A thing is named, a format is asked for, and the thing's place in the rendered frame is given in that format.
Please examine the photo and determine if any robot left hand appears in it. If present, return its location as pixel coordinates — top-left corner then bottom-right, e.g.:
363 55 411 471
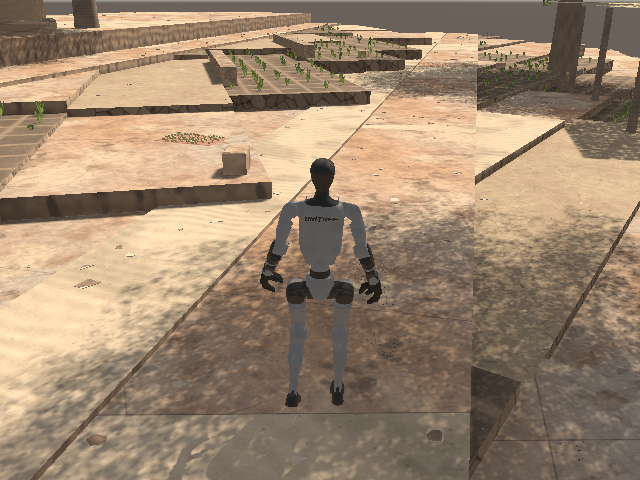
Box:
260 272 283 292

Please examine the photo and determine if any robot right upper arm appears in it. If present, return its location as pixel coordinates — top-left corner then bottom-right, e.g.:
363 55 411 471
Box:
342 202 370 259

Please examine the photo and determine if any robot right forearm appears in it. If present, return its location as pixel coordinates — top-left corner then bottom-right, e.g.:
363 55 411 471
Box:
359 243 380 285

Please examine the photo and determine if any robot left forearm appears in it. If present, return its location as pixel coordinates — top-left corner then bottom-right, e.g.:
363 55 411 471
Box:
262 240 282 276

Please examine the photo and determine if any robot left thigh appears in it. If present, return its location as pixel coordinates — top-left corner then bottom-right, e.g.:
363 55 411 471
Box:
286 278 307 343

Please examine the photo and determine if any robot left upper arm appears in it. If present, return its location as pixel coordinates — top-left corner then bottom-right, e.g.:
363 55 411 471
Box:
272 201 301 256

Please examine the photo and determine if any robot right hand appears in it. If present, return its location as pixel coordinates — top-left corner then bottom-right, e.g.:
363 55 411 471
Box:
359 280 382 304

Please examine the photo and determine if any humanoid robot head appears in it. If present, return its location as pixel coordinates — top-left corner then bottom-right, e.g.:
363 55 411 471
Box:
305 158 339 207

